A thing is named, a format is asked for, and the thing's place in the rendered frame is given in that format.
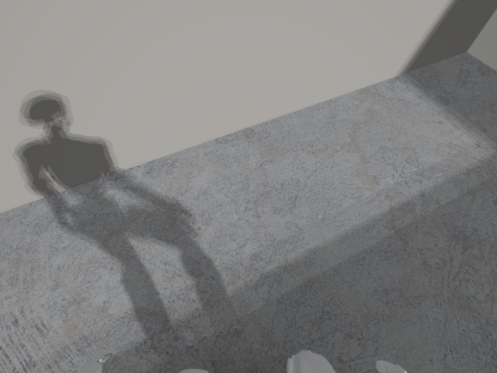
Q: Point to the right robot thigh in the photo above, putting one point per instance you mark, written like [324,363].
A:
[308,362]

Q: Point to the robot left hand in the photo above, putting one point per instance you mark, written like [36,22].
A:
[99,362]

